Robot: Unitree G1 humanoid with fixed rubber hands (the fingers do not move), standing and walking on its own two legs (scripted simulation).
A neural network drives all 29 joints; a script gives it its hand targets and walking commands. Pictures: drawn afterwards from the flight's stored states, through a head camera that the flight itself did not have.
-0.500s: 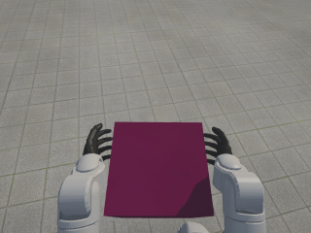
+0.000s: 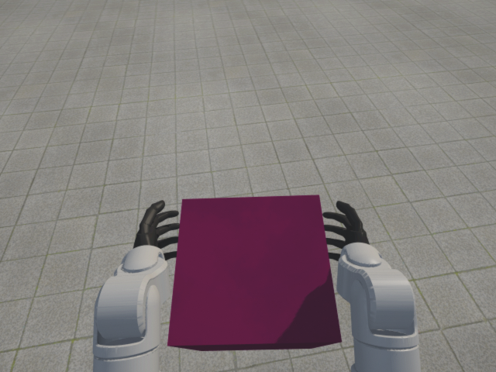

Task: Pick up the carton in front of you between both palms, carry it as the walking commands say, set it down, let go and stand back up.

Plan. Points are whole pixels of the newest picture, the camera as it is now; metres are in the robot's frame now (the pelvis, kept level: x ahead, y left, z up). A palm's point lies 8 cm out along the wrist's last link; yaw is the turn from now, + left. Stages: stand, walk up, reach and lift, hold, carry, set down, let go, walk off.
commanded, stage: carry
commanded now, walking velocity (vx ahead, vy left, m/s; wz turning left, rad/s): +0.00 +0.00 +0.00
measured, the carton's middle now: (253, 282) +0.27 +0.00 -0.03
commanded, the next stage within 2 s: none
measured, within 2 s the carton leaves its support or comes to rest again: neither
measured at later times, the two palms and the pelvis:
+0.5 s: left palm (150, 243) +0.32 +0.17 +0.03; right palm (326, 241) +0.32 -0.13 +0.03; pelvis +0.03 +0.01 -0.01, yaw +1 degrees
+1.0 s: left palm (145, 259) +0.29 +0.17 +0.04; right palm (331, 256) +0.28 -0.13 +0.03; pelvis +0.00 +0.01 +0.00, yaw +1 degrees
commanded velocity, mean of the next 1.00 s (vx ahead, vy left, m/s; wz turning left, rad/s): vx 0.00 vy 0.00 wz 0.00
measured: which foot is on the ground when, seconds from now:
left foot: down 0.00-1.00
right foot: down 0.00-1.00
